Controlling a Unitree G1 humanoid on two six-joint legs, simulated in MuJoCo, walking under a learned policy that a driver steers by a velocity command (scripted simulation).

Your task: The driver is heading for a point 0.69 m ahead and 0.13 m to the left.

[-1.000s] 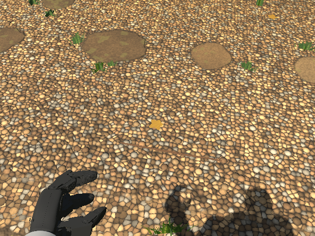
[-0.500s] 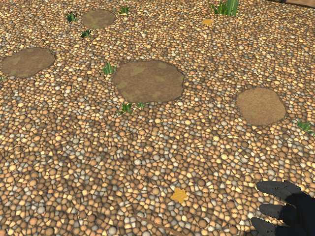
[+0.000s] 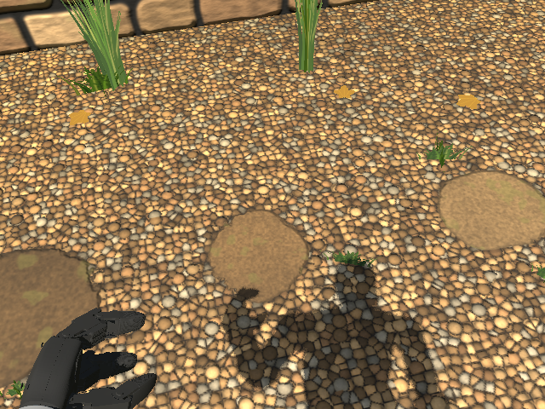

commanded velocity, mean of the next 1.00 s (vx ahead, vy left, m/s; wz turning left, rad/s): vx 0.72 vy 0.00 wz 0.53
